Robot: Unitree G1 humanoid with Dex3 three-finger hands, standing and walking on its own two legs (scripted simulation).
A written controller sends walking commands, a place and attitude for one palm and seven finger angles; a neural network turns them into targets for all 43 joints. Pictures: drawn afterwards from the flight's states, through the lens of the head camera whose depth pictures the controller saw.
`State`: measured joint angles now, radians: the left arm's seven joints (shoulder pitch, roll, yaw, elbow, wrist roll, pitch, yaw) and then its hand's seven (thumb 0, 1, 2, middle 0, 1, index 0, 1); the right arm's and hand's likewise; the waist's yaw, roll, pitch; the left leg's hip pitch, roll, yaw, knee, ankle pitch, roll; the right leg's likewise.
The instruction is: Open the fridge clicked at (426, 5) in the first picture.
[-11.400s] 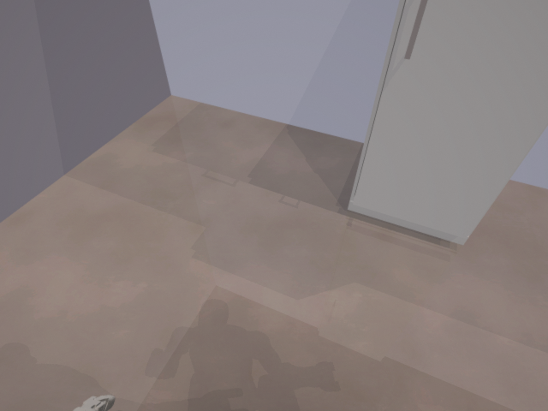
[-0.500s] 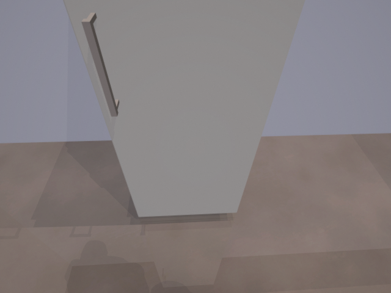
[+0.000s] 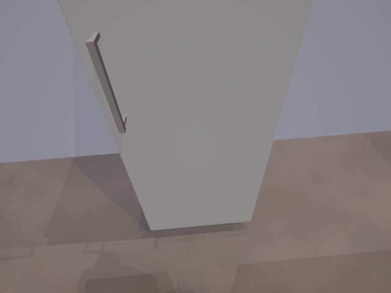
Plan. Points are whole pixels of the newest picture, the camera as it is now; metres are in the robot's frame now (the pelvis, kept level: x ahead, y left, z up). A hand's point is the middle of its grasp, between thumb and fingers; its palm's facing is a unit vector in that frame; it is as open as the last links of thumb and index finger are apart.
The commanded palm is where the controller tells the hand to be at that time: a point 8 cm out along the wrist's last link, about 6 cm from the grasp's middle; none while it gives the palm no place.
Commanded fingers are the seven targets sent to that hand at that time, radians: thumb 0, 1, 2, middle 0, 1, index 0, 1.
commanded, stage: look again from close up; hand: left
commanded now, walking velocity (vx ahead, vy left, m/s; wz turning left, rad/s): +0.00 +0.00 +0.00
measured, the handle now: (110, 88) +0.52 +0.23 +0.17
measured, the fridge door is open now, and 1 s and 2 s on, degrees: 0 0 0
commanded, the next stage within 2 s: raise the hand to about handle height in 1.64 s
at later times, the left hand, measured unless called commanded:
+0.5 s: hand out of the picture +0.03 +0.16 -0.17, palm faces +0.03 -0.98 -0.21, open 7.4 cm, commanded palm none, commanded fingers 0.00 0.90 0.90 -0.20 -0.30 -0.20 -0.30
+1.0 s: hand out of the picture +0.02 +0.15 -0.17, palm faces +0.03 -0.98 -0.20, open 7.4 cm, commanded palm none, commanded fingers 0.00 0.90 0.90 -0.20 -0.30 -0.20 -0.30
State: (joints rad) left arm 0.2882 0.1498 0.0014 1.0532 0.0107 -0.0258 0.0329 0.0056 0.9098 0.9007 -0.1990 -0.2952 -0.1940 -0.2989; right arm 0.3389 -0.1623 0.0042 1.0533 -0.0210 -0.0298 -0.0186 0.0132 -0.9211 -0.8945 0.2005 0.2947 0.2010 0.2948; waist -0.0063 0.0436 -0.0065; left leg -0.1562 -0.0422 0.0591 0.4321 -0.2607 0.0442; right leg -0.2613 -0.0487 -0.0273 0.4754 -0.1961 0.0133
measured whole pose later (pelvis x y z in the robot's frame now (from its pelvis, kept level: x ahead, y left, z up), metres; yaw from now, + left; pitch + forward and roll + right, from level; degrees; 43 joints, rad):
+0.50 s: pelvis +0.01 -0.02 +0.00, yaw +0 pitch -2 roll +0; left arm 0.26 0.16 -0.01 1.10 0.01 -0.02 0.03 0.01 0.91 0.90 -0.20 -0.30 -0.20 -0.30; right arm 0.25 -0.17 0.01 1.11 -0.02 -0.02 -0.03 0.00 -0.91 -0.89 0.20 0.29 0.20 0.29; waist 0.00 0.02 0.03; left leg -0.10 -0.01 0.04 0.41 -0.27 0.02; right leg -0.19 -0.02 -0.05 0.44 -0.21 -0.01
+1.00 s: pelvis +0.01 -0.02 +0.00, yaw +0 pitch -2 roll +0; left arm 0.27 0.16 -0.01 1.10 0.01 -0.02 0.03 0.01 0.91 0.90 -0.20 -0.30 -0.20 -0.30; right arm 0.29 -0.15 0.01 1.14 -0.02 -0.02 -0.02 0.00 -0.91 -0.89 0.20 0.29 0.20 0.29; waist 0.00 0.00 0.04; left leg -0.11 0.00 0.03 0.40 -0.26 0.00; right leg -0.20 -0.01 -0.06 0.42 -0.19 -0.02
